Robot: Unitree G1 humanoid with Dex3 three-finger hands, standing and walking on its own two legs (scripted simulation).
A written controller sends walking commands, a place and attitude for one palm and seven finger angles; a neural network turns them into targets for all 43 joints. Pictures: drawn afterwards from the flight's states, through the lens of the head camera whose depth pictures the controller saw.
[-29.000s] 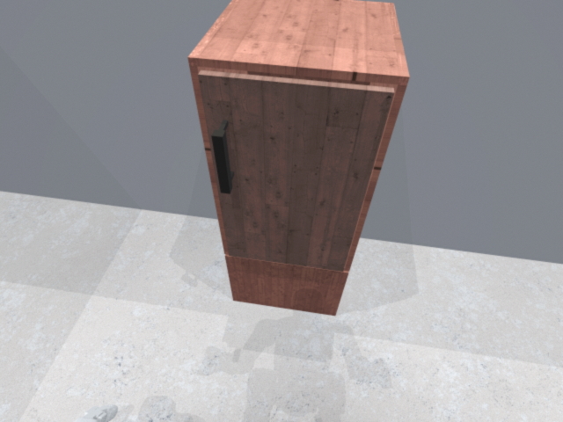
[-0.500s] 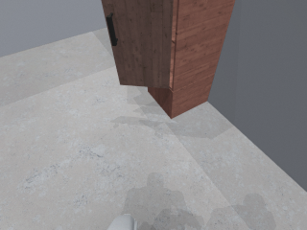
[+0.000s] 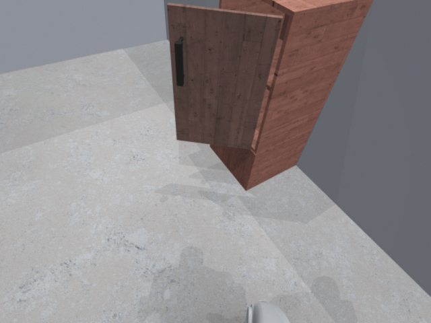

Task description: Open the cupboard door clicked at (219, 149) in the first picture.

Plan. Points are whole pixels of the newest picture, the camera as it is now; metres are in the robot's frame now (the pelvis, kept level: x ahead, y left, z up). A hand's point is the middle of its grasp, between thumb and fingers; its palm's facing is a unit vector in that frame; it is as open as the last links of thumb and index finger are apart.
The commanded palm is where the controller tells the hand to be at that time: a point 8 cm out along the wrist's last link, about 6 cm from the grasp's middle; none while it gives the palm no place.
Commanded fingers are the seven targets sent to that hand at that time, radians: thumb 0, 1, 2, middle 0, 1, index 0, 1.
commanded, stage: take the last steps up to it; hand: left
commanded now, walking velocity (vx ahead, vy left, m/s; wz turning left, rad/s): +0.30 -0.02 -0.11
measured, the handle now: (180, 61) +0.91 +0.19 -0.01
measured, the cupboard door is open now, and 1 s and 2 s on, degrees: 51 51 51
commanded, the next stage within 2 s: come to a stop and stand still in 0.74 s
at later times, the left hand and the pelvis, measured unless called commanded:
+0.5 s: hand (182, 255) +0.30 +0.10 -0.19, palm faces -0.09 -0.99 -0.10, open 7.3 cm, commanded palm none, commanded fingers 0.00 0.90 0.90 -0.20 -0.30 -0.20 -0.30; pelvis +0.18 -0.04 -0.02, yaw -3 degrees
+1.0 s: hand (162, 241) +0.34 +0.15 -0.19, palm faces +0.00 -0.99 -0.15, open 7.3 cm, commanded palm none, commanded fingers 0.00 0.90 0.90 -0.20 -0.30 -0.20 -0.30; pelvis +0.34 -0.01 -0.01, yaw -4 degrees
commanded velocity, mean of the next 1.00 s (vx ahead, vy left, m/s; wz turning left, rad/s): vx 0.14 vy -0.03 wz -0.02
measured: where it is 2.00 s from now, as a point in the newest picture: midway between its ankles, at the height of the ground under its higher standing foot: (223, 306)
